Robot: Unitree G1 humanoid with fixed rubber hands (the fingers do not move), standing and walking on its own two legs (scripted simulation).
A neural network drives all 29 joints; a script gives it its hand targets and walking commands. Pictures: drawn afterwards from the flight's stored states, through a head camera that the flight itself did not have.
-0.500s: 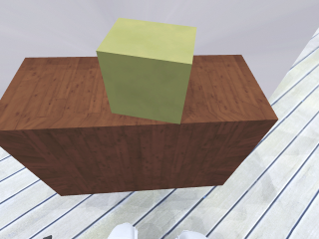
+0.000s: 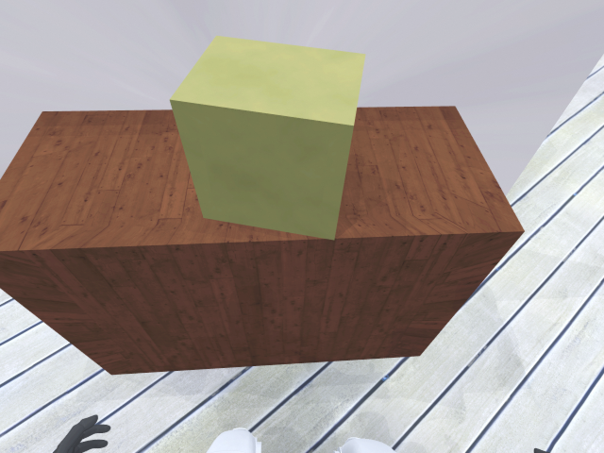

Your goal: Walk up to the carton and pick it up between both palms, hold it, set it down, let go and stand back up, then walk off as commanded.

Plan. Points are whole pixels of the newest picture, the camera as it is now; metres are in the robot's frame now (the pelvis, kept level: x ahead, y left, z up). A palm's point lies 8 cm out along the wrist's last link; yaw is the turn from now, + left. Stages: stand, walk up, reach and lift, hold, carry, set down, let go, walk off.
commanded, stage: walk up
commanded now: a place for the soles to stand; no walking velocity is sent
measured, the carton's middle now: (278, 142) +0.57 +0.06 +0.07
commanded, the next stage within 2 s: none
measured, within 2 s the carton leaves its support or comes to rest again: neither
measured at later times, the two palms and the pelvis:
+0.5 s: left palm out of the picture +0.10 +0.28 -0.09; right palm out of the picture +0.09 -0.36 -0.09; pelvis +0.01 -0.04 +0.00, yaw +1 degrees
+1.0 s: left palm out of the picture +0.09 +0.27 -0.09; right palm out of the picture +0.11 -0.37 -0.09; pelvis +0.02 -0.05 +0.00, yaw +3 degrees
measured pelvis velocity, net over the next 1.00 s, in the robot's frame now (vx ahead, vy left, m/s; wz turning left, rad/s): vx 0.02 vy -0.05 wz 0.05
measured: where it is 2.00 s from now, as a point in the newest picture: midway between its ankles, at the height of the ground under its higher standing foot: outside the picture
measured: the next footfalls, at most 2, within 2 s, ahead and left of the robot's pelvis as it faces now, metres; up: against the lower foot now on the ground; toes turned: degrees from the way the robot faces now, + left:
left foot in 0.64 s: +0.10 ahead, +0.10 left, +0.00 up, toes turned +3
left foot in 1.34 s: +0.19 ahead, +0.16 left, +0.00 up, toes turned +5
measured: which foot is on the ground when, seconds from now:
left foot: down 0.00-0.34, up 0.36-0.62, down 0.64-0.90, up 0.92-1.00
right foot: down 0.00-1.00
